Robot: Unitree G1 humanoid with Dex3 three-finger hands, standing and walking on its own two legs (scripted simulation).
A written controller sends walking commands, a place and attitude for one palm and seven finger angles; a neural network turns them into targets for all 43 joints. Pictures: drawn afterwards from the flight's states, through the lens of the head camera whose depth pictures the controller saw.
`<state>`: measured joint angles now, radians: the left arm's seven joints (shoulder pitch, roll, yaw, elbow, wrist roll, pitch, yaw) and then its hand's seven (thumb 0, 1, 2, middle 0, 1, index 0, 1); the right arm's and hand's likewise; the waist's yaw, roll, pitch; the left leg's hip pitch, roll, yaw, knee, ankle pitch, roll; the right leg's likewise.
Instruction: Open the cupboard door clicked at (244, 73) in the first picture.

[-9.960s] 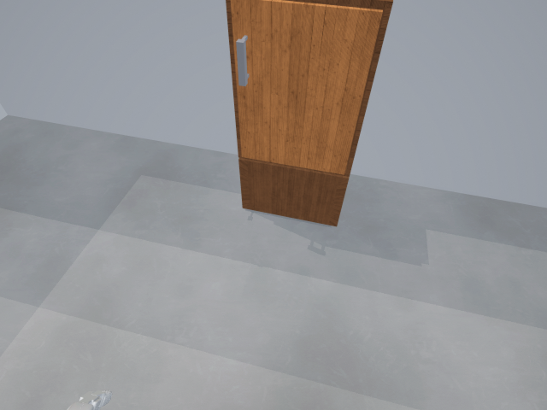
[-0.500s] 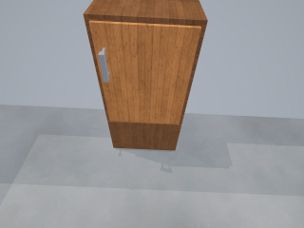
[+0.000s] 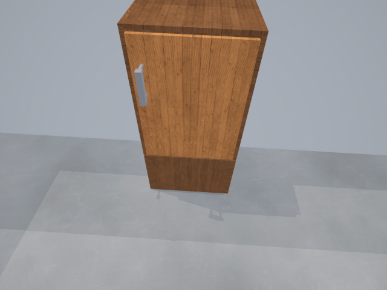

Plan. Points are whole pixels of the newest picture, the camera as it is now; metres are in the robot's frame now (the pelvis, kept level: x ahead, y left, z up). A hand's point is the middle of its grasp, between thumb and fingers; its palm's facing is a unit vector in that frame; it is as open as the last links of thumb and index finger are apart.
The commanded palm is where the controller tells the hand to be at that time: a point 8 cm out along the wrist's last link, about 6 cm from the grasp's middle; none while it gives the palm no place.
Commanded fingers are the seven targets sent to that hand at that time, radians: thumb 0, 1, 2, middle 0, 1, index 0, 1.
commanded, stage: look again from close up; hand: left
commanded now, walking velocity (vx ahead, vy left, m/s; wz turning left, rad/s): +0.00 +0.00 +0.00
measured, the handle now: (142, 85) +0.77 +0.23 +0.00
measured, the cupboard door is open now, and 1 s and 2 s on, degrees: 0 0 0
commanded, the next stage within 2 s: shuffle to correct the standing spot in 0.08 s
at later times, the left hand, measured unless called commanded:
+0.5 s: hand out of the picture -0.06 +0.18 -0.19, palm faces +0.11 -0.98 -0.14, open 7.4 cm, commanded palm none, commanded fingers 0.00 0.90 0.90 -0.20 -0.30 -0.20 -0.30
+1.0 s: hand (122, 240) +0.28 +0.21 -0.17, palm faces -0.08 -0.99 -0.15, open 7.4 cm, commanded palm none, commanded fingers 0.00 0.90 0.90 -0.20 -0.30 -0.20 -0.30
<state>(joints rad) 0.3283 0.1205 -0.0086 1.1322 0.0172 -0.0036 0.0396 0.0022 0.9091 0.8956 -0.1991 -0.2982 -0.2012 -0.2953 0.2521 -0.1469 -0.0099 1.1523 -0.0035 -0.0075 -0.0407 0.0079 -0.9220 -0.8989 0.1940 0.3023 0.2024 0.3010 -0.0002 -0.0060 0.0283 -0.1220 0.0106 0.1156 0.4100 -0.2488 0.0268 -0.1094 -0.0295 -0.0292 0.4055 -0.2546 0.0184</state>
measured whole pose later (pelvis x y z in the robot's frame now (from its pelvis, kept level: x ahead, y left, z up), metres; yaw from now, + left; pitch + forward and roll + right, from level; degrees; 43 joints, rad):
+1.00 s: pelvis +0.15 +0.05 -0.01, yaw -1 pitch +0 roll +0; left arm 0.08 0.15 0.06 1.00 0.03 0.00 -0.01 0.00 0.92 0.90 -0.19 -0.30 -0.20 -0.29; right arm 0.50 -0.04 0.00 1.18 -0.03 -0.08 -0.04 0.00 -0.91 -0.90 0.20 0.30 0.21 0.30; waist -0.09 -0.01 0.07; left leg 0.04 -0.02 0.13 0.30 -0.35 0.04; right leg -0.53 -0.07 -0.11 0.72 -0.22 -0.01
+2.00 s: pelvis +0.21 +0.01 -0.01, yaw +1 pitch -1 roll +0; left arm 0.26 0.15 0.03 1.08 0.02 0.01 0.03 0.01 0.93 0.90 -0.20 -0.30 -0.20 -0.30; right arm 0.21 -0.15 -0.03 1.11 -0.01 0.02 -0.04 0.01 -0.91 -0.90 0.19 0.30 0.20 0.30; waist 0.01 -0.01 0.06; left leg -0.18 0.03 0.04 0.49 -0.30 -0.02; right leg -0.25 0.00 -0.10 0.52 -0.25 -0.05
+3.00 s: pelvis +0.21 +0.04 -0.01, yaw +0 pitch -1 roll +1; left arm 0.28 0.14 0.00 1.09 0.02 -0.02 0.04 0.01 0.92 0.90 -0.20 -0.30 -0.20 -0.30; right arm 0.33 -0.16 0.02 1.07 -0.01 -0.04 -0.03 0.02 -0.93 -0.90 0.19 0.30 0.20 0.30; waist 0.00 0.04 0.00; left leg -0.15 -0.02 0.07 0.45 -0.29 0.03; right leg -0.24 -0.05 -0.06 0.51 -0.24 0.00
